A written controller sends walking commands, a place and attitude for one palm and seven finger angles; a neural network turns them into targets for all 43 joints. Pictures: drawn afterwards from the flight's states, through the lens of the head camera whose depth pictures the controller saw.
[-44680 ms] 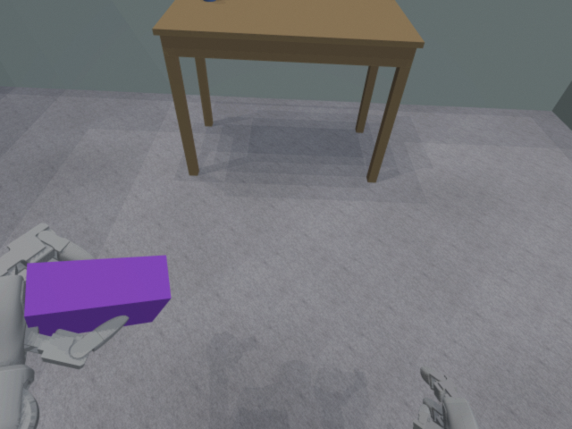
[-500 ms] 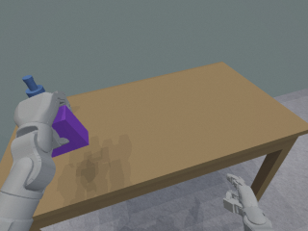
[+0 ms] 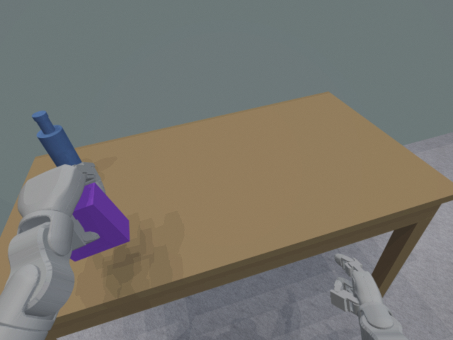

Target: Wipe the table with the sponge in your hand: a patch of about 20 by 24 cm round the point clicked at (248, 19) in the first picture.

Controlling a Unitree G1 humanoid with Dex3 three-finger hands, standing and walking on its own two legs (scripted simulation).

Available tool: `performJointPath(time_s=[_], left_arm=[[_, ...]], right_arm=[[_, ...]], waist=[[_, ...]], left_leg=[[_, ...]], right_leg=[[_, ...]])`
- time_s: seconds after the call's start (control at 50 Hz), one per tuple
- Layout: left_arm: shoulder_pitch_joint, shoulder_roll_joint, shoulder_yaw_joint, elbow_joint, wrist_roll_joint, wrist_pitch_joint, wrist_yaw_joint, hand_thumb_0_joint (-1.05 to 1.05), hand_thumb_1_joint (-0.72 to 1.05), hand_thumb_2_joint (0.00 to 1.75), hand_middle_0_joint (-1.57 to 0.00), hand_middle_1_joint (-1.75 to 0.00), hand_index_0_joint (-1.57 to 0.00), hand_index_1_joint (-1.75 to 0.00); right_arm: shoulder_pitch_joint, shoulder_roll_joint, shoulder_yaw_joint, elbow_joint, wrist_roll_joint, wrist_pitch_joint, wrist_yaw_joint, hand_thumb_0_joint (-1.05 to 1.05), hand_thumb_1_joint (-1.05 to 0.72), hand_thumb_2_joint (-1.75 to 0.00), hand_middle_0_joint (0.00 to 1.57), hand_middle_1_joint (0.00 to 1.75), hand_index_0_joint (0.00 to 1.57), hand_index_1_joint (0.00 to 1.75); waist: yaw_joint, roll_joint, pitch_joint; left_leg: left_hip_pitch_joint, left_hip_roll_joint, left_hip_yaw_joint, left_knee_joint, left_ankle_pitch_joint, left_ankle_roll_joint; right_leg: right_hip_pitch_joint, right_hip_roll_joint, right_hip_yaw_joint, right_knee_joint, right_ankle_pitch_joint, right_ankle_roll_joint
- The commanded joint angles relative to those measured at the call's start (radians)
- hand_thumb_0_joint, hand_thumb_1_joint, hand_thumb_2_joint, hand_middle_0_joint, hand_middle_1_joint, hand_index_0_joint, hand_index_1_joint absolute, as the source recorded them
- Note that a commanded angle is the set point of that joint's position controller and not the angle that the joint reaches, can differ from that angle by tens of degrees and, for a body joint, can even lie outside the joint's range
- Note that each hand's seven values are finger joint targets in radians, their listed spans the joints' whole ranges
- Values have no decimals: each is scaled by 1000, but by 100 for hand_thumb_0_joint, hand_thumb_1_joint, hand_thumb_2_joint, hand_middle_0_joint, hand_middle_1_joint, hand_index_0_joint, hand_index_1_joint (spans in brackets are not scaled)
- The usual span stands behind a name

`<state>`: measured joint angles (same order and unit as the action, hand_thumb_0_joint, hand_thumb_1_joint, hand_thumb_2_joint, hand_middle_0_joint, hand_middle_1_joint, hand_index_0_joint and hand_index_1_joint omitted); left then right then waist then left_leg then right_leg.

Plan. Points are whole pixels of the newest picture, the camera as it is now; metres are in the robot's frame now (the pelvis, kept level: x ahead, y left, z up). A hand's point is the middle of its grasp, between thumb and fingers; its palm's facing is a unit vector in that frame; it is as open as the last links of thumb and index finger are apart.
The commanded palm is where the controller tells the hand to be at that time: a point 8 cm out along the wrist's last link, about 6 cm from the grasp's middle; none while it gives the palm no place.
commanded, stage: bring the sponge back beside the body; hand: left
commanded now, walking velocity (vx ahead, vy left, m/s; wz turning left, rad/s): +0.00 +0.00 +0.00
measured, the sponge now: (90, 229) +0.24 +0.29 +0.11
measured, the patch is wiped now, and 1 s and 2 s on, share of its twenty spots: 1.00 1.00 1.00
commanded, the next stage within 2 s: step back with the hand held close in 1.20 s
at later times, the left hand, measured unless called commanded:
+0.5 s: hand (74, 238) +0.20 +0.28 +0.14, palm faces +0.13 -0.17 -0.98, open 9.4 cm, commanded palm +0.16 +0.28 +0.22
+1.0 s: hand (62, 257) +0.17 +0.28 +0.14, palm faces +0.15 -0.14 -0.98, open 9.4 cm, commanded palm +0.14 +0.28 +0.21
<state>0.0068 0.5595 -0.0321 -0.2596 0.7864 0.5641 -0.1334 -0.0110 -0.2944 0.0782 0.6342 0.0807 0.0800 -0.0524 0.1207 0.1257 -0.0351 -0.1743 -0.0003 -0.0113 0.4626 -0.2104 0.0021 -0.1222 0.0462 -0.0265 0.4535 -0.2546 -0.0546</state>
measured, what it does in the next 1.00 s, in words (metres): stands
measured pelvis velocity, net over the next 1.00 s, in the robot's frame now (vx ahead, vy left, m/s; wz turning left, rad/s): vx -0.02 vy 0.00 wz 0.00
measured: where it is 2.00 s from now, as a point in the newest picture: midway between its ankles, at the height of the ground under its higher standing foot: outside the picture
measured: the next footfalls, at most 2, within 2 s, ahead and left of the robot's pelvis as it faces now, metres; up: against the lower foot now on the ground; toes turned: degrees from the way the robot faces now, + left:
none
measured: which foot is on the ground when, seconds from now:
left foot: down 0.00-1.00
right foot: down 0.00-1.00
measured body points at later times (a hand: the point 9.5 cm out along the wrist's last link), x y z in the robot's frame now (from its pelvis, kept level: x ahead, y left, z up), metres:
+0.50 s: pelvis -0.01 +0.00 +0.00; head -0.06 -0.05 +0.44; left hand +0.19 +0.28 +0.19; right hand +0.26 -0.18 -0.05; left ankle +0.03 +0.12 -0.74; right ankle +0.00 -0.09 -0.74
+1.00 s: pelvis -0.02 +0.00 +0.00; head -0.07 -0.04 +0.44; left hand +0.16 +0.28 +0.19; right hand +0.25 -0.18 -0.05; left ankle +0.03 +0.12 -0.74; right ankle +0.00 -0.09 -0.74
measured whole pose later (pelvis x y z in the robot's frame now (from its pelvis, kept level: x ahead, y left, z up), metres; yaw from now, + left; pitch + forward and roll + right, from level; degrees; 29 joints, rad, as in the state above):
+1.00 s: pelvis -0.02 +0.00 +0.00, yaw +0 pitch -8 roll -1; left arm 0.28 0.55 -0.02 -0.41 0.81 0.42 -0.04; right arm 0.02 -0.27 0.07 0.65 0.05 0.02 -0.06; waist 0.14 0.12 -0.01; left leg -0.14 0.00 -0.02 0.47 -0.20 0.01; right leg -0.08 0.05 -0.03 0.44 -0.23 -0.05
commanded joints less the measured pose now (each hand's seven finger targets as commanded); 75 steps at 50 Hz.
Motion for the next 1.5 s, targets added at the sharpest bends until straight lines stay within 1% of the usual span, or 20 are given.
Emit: performJointPath(time_s=[0.0,0.1,0.32,0.4,0.46,0.5,0.52,0.72,0.9,1.12,1.22,1.28,1.3,1.32,1.34,1.36,1.38,1.4,1.44,1.48], left_arm=[[-312,309,187,-273,60,-51,55,0,10,130,-120,-160,-120,-160],[-325,329,209,-293,91,-90,91,0,10,130,-120,-160,-120,-160],[-125,188,137,-225,38,-69,70,0,10,130,-120,-160,-120,-160],[-133,254,185,-284,52,-83,78,0,10,130,-120,-160,-120,-160],[-118,234,170,-283,66,-100,92,0,10,130,-120,-160,-120,-160],[-133,309,233,-347,81,-115,110,0,10,130,-120,-160,-120,-160],[-131,257,193,-352,83,-120,113,0,10,130,-120,-160,-120,-160],[19,179,161,-314,35,-125,113,0,10,130,-120,-160,-120,-160],[9,273,240,-397,74,-160,147,0,10,130,-120,-160,-120,-160],[30,168,157,-337,35,-138,120,0,10,130,-120,-160,-120,-160],[37,207,188,-382,53,-146,125,0,10,130,-120,-160,-120,-160],[46,237,220,-369,61,-153,138,0,10,130,-120,-160,-120,-160],[57,200,190,-218,81,-134,141,0,10,130,-120,-160,-120,-160],[-118,38,401,-448,-803,-376,181,0,10,130,-120,-160,-120,-160],[75,132,424,-236,-797,-462,201,0,10,130,-120,-160,-120,-160],[104,61,362,-231,-799,-495,201,0,10,130,-120,-160,-120,-160],[99,94,436,-343,-832,-536,219,0,10,130,-120,-160,-120,-160],[90,132,470,-437,-847,-575,233,0,10,130,-120,-160,-120,-160],[146,85,454,-565,-864,-627,248,0,10,130,-120,-160,-120,-160],[236,81,493,-649,-871,-656,264,0,10,130,-120,-160,-120,-160]], right_arm=[[-280,-81,-37,-202,-9,-73,-17,0,-90,-90,20,30,20,30],[-271,-73,-40,-188,-19,-88,-24,0,-90,-90,20,30,20,30],[-285,-66,-36,-200,-13,-79,-13,0,-90,-90,20,30,20,30],[-286,-72,-38,-197,-18,-83,-16,0,-90,-90,20,30,20,30],[-270,-66,-38,-196,-27,-92,-21,0,-90,-90,20,30,20,30],[-277,-71,-42,-193,-27,-97,-19,0,-90,-90,20,30,20,30],[-272,-56,-38,-205,-29,-101,-20,0,-90,-90,20,30,20,30],[-268,-60,-47,-200,-26,-108,-18,0,-90,-90,20,30,20,30],[-247,-66,-53,-184,-34,-123,-20,0,-90,-90,20,30,20,30],[-263,-57,-47,-196,-26,-121,-20,0,-90,-90,20,30,20,30],[-248,-56,-45,-198,-32,-125,-20,0,-90,-90,20,30,20,30],[-231,-64,-51,-182,-36,-114,-17,0,-90,-90,20,30,20,30],[-223,-72,-49,-163,-33,-111,-22,0,-90,-90,20,30,20,30],[-72,-33,-45,-357,-37,-106,-20,0,-90,-90,20,30,20,30],[20,-30,-18,-264,-60,-116,-22,0,-90,-90,20,30,20,30],[6,-14,-26,-254,-60,-112,-15,0,-90,-90,20,30,20,30],[73,-27,-45,-254,-53,-107,-21,0,-90,-90,20,30,20,30],[86,-36,-44,-250,-59,-115,-27,0,-90,-90,20,30,20,30],[86,-53,-53,-264,-59,-121,-32,0,-90,-90,20,30,20,30],[91,-90,-71,-274,-65,-122,-32,0,-90,-90,20,30,20,30]], waist=[[3,-50,-177],[14,28,-184],[15,-77,-118],[10,-66,-113],[18,-40,-108],[23,7,-132],[28,-3,-134],[19,-43,-65],[21,1,-79],[19,-35,-71],[23,-38,-97],[24,-30,-82],[-1,-53,-8],[-89,-224,148],[-85,-328,83],[-88,-322,70],[-91,-333,5],[-101,-251,-37],[-110,-63,-129],[-95,130,-145]], left_leg=[[85,-21,-65,-34,185,46],[109,-27,-73,-45,185,41],[54,-16,-60,-61,116,39],[64,-15,-68,-66,81,41],[68,-20,-62,-56,106,42],[74,-21,-73,-61,93,39],[69,-25,-64,-56,101,41],[52,-19,-61,-53,58,39],[72,-16,-77,-70,85,41],[61,-19,-65,-76,57,41],[61,-19,-67,-71,85,42],[63,-18,-68,-73,98,42],[39,-15,-61,-85,45,36],[-32,-10,-85,44,-174,61],[-5,-20,-74,130,-188,55],[-13,-30,-65,172,-163,46],[-11,-6,-74,229,-141,40],[-2,2,-77,234,-116,37],[0,38,-97,170,-8,42],[-74,107,-202,48,140,67]], right_leg=[[7,-30,146,-90,183,-26],[18,-22,153,-105,142,-40],[-12,-30,114,-118,66,-22],[-29,-23,144,-130,9,-23],[-22,-26,121,-126,34,-25],[-7,-19,162,-125,9,-35],[-1,-24,133,-117,15,-34],[-40,-27,140,-141,-24,-24],[-13,-5,144,-131,12,-33],[-20,-16,115,-139,-1,-22],[2,-12,110,-126,24,-24],[-2,-9,110,-131,35,-24],[-50,5,119,-146,-21,-28],[-284,-62,197,-238,-73,-8],[-326,-116,211,-249,-136,-34],[-334,-142,210,-237,-128,-47],[-309,-203,226,-224,-70,-50],[-288,-228,237,-188,13,-58],[-212,-246,189,-61,185,-53],[-133,-167,105,72,248,-14]])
